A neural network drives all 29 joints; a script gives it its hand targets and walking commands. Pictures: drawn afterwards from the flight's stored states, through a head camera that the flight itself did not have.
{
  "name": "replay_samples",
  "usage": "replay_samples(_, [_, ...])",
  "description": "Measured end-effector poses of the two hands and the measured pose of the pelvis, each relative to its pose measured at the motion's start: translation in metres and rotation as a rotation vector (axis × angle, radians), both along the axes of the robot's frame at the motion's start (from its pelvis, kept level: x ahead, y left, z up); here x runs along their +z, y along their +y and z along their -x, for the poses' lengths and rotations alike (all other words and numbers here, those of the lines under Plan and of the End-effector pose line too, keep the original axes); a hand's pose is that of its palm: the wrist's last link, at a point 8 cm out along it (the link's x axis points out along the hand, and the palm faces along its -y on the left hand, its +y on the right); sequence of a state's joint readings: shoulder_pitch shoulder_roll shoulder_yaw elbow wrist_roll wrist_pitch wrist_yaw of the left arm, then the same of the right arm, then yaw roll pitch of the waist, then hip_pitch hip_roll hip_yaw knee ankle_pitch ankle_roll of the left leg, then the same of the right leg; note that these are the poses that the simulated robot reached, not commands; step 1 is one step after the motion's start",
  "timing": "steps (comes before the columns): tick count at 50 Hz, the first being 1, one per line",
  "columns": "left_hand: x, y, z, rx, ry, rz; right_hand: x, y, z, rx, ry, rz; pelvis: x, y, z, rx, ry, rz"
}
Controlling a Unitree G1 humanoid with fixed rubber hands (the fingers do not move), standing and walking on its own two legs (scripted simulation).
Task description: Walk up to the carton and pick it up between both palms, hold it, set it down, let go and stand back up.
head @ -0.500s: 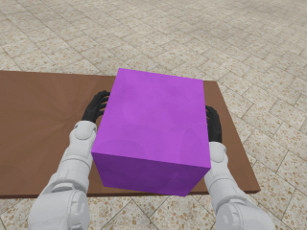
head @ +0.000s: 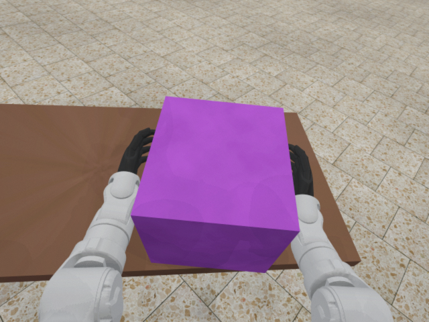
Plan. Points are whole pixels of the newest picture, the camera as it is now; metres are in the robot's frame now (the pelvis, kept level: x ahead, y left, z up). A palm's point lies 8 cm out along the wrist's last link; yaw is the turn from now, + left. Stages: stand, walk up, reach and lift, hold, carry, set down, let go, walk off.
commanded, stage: reach and lift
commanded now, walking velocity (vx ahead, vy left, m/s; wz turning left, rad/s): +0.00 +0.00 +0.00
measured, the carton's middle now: (216, 186) +0.40 +0.00 +0.03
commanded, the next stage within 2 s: none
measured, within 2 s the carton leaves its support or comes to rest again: neither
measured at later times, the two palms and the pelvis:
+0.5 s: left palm (113, 151) +0.38 +0.18 +0.14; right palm (310, 155) +0.38 -0.16 +0.15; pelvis +0.00 +0.00 +0.00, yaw +1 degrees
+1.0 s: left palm (112, 143) +0.36 +0.17 +0.18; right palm (323, 149) +0.37 -0.17 +0.18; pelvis -0.02 -0.01 +0.00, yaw +0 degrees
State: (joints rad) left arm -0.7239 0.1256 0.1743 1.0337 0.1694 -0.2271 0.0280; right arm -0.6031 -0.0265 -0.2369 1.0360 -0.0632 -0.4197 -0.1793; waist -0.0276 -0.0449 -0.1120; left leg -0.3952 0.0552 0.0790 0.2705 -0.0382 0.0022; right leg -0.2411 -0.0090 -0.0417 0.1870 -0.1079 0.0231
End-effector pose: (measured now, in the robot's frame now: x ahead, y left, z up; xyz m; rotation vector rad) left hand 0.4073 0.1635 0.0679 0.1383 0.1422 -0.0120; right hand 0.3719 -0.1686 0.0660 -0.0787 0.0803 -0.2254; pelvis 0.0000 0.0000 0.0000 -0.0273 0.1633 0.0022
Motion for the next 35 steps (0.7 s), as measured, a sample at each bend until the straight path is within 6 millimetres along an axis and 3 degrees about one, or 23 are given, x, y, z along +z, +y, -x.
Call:
replay_samples(9, [0.011, 0.001, 0.006, 0.041, -0.005, 0.029, 0.021, 0.001, -0.005, 0.029, -0.006, -0.02, 0.001, -0.002, -0.003, 0.002, -0.035, -0.002])
replay_samples(23, [0.069, 0.012, 0.024, 0.108, -0.015, 0.071, 0.08, 0.01, -0.008, 0.081, -0.013, -0.031, 0.002, -0.002, -0.003, 0.016, -0.181, -0.013])
replay_samples(35, [0.075, 0.014, 0.042, 0.106, 0.015, 0.088, 0.086, 0.012, 0.007, 0.09, 0.017, -0.035, 0.0, -0.002, 0.008, 0.017, -0.244, -0.014])
